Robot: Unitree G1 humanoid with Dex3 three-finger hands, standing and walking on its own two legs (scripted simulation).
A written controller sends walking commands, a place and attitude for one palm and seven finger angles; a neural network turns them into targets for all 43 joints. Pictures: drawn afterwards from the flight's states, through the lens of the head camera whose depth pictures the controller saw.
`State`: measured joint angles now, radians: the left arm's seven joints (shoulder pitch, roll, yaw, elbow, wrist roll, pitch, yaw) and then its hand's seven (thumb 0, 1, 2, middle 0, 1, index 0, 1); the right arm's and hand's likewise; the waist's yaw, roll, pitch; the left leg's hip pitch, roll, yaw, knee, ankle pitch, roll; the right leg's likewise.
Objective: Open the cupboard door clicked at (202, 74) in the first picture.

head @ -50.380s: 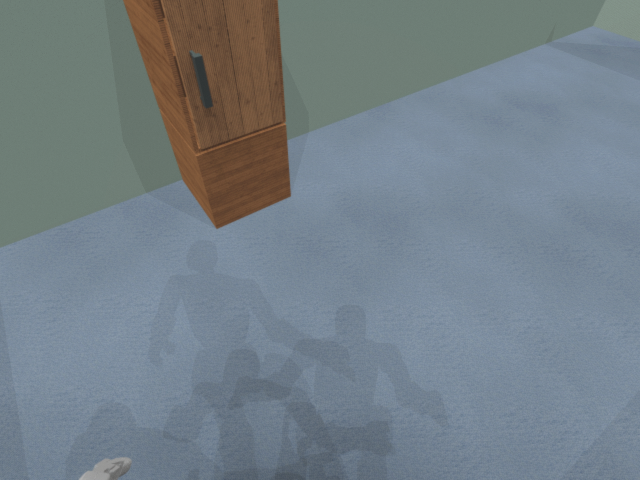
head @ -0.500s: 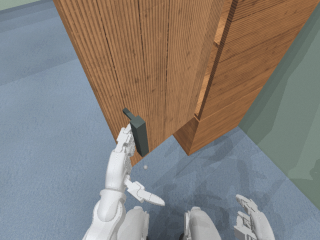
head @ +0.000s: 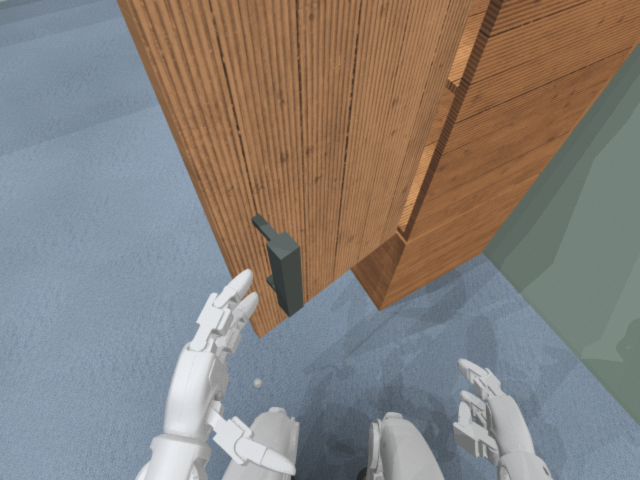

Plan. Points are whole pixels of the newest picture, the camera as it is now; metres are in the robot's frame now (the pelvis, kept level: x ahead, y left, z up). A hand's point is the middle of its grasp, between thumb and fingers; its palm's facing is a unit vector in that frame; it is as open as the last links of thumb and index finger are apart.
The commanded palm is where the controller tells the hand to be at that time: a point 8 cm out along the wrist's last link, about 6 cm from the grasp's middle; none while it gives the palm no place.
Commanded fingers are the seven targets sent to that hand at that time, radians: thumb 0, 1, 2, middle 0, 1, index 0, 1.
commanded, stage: slide the hand sideways off the handle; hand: left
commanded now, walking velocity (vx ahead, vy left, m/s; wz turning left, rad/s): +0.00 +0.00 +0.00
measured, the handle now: (277, 268) +0.35 +0.08 +0.05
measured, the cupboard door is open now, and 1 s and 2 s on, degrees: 100 100 100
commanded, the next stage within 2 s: draw the hand back to the body in 0.32 s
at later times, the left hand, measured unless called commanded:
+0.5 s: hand (218, 416) +0.19 +0.12 +0.05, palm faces -0.10 -0.99 -0.01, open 16.4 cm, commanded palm +0.16 +0.18 +0.06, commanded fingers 0.00 -0.50 0.30 -0.15 -0.30 -0.15 -0.30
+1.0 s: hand (109, 391) +0.19 +0.18 +0.15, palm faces +0.01 -0.98 -0.19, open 15.9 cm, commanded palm +0.16 +0.24 +0.18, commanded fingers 0.00 -0.15 0.45 -0.16 -0.30 -0.16 -0.30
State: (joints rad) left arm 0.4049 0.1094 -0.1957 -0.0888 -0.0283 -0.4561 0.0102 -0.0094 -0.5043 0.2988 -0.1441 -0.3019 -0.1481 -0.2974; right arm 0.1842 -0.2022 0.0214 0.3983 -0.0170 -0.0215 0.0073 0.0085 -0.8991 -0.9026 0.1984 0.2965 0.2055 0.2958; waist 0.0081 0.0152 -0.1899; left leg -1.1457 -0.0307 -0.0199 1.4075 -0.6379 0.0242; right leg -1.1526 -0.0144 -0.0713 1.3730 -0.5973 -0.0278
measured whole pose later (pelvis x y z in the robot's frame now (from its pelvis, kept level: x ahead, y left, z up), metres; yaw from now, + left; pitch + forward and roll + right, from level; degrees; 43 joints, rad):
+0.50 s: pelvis -0.01 -0.01 -0.01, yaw +0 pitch +20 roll -2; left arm 0.51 0.19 -0.05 -0.19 -0.17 -0.44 -0.16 -0.01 -0.50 0.30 -0.15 -0.30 -0.15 -0.30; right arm 0.20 -0.22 0.00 0.41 0.01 -0.05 -0.04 0.01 -0.90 -0.90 0.20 0.30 0.21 0.30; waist 0.01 0.02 -0.20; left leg -1.17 -0.01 -0.04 1.46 -0.64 0.01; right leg -1.18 0.00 -0.09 1.41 -0.59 -0.05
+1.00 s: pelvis +0.01 +0.00 +0.07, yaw +0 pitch +10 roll -2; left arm 0.64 0.31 0.08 -0.38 -0.16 -0.18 -0.08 -0.01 -0.42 0.34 -0.15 -0.30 -0.16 -0.30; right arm 0.31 -0.22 0.02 0.38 0.04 -0.03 -0.11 0.01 -0.90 -0.90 0.20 0.30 0.21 0.30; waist 0.01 0.03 -0.17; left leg -0.73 -0.01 -0.03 1.08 -0.53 0.02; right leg -0.73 0.02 -0.07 1.02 -0.48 -0.02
